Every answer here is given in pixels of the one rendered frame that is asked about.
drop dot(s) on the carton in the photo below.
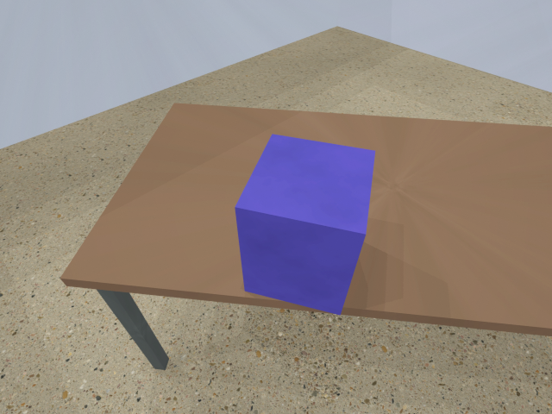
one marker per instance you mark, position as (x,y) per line
(302,220)

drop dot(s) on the table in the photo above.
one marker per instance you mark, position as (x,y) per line
(459,227)

